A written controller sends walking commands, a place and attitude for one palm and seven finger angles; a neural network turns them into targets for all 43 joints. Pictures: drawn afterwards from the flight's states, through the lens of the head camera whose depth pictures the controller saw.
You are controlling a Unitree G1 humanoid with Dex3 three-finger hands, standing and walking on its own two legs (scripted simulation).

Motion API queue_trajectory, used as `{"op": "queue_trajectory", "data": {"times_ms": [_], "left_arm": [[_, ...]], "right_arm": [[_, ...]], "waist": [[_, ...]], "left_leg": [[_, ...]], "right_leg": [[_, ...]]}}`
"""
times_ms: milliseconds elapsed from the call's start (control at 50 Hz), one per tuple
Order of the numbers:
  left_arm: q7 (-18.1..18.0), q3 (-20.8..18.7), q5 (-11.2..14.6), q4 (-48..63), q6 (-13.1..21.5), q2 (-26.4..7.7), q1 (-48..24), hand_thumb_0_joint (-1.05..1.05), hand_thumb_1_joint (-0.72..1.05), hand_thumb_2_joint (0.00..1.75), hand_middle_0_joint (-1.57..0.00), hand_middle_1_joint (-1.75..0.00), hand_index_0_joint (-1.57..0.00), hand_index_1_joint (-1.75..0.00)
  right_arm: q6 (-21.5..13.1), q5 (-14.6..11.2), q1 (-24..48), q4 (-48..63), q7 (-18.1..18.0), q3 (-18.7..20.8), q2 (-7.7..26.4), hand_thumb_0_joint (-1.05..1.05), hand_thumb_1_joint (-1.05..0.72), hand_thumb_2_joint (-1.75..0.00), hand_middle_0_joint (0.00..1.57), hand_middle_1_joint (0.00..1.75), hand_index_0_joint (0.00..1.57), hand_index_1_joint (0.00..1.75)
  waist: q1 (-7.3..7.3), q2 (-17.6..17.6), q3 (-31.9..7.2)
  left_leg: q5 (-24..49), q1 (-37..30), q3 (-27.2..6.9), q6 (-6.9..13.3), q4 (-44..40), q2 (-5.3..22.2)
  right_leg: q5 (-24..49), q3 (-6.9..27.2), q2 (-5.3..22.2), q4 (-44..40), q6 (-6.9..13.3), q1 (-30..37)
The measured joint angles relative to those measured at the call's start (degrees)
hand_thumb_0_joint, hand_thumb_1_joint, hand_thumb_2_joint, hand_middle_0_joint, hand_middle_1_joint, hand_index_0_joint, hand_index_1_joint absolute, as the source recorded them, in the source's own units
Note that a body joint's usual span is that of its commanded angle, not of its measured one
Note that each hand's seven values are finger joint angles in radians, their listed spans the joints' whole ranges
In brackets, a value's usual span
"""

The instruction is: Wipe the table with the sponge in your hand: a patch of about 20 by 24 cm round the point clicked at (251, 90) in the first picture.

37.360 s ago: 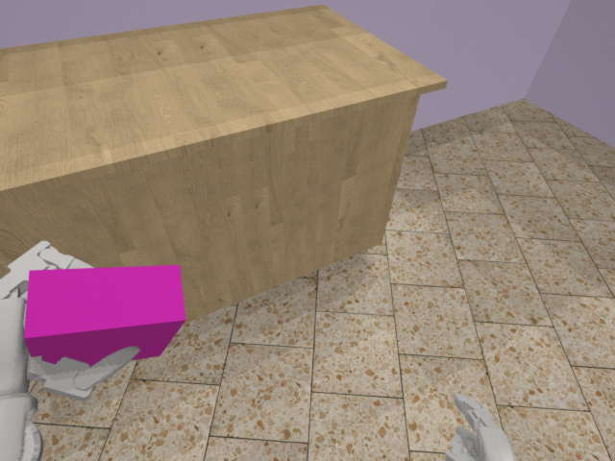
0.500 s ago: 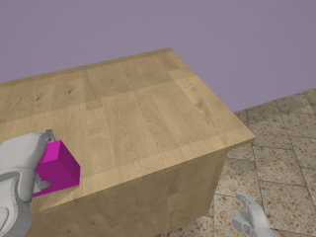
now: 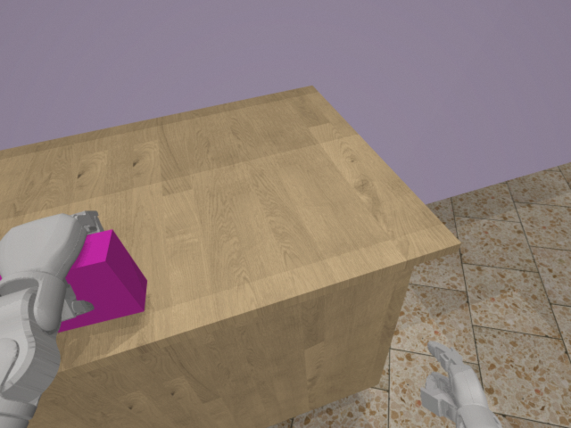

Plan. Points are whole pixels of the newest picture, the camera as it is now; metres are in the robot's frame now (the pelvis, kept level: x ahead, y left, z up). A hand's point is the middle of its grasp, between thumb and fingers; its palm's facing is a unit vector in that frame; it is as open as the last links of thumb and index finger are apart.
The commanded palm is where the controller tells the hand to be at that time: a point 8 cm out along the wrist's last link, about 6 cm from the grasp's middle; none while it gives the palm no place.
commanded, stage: lift the sponge slowly off the table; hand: left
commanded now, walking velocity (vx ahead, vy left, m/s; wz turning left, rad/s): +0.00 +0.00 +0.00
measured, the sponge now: (84, 292) +0.23 +0.33 +0.09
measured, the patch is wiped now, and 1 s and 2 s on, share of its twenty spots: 0.95 0.95 0.95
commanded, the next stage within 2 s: bring the sponge back beside the body in 1.12 s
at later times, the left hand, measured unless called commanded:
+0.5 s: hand (68, 247) +0.25 +0.32 +0.17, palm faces +0.10 -0.04 -0.99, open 9.9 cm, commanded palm +0.21 +0.32 +0.25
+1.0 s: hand (57, 230) +0.24 +0.32 +0.20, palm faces +0.17 -0.03 -0.99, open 9.9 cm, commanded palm +0.20 +0.32 +0.28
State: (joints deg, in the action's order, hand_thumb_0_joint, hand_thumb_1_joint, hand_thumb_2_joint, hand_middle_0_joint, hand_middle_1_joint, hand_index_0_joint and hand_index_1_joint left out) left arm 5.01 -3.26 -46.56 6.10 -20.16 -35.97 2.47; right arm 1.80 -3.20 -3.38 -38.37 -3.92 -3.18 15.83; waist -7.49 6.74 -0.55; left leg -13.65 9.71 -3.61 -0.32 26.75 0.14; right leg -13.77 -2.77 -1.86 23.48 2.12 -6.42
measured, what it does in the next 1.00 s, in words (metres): stands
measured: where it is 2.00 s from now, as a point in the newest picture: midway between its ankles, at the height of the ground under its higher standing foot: outside the picture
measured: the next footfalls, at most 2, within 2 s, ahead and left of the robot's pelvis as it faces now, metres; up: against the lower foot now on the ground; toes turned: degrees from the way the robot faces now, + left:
none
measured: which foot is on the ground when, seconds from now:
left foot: down 0.00-1.00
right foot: down 0.00-1.00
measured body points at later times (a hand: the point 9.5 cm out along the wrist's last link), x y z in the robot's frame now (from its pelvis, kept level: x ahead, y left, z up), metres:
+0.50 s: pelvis -0.01 +0.00 +0.00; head -0.03 -0.05 +0.45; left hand +0.24 +0.32 +0.22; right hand +0.24 -0.20 -0.08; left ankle +0.01 +0.13 -0.74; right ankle -0.01 -0.10 -0.74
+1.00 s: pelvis -0.01 +0.00 +0.00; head -0.03 -0.05 +0.45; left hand +0.23 +0.32 +0.26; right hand +0.25 -0.19 -0.08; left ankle +0.01 +0.13 -0.74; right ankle -0.01 -0.10 -0.74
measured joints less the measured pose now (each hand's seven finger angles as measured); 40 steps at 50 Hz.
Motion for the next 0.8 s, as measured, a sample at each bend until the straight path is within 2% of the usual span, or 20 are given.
{"op": "queue_trajectory", "data": {"times_ms": [160,280,520,640,800], "left_arm": [[1.04,0.22,0.49,2.87,-0.68,-0.2,0.34,-0.01,-0.52,1.08,-0.73,-1.35,-0.78,-1.36],[1.53,1.51,0.15,1.0,-1.7,-0.3,-3.15,-0.01,-0.52,1.08,-0.73,-1.35,-0.78,-1.36],[3.62,1.95,0.07,-0.74,-3.09,-1.32,-7.98,-0.01,-0.52,1.08,-0.73,-1.35,-0.78,-1.36],[4.37,1.2,0.68,1.09,-3.24,-2.14,-7.56,-0.01,-0.52,1.08,-0.73,-1.35,-0.78,-1.36],[5.21,0.28,1.61,3.68,-5.26,-3.13,-7.36,-0.01,-0.52,1.08,-0.73,-1.35,-0.78,-1.36]], "right_arm": [[0.08,-0.16,-0.04,0.54,0.13,0.15,0.4,0.01,-0.9,-0.9,0.2,0.3,0.2,0.3],[0.02,-0.34,0.54,0.1,-0.26,-0.25,0.22,0.01,-0.9,-0.9,0.2,0.3,0.2,0.3],[-0.2,-0.53,1.02,0.3,-0.29,-0.81,0.08,0.01,-0.9,-0.9,0.2,0.3,0.2,0.3],[0.15,-0.47,0.99,0.6,-0.03,-0.78,0.15,0.01,-0.9,-0.9,0.2,0.3,0.2,0.3],[0.52,-0.85,0.8,0.96,-0.1,-0.63,0.74,0.01,-0.9,-0.9,0.2,0.3,0.2,0.3]], "waist": [[-0.19,0.4,-0.25],[-0.61,0.31,0.08],[-0.38,0.53,-0.11],[-0.32,0.61,-0.45],[-0.76,0.79,-0.55]], "left_leg": [[0.31,-0.04,0.04,0.0,-0.15,-0.09],[0.93,-0.06,-0.07,-0.08,-0.6,-0.18],[1.55,0.58,-0.16,-0.15,-0.98,-0.26],[1.4,0.9,0.19,-0.11,-0.8,-0.25],[1.12,1.17,0.18,-0.03,-0.32,-0.38]], "right_leg": [[0.15,0.05,0.1,0.15,-0.04,-0.1],[0.49,-0.06,0.19,0.15,0.07,-0.25],[0.91,-0.13,0.27,0.09,0.09,-1.0],[0.7,0.22,0.28,0.58,0.03,-1.59],[0.38,0.21,0.39,1.12,-0.05,-1.84]]}}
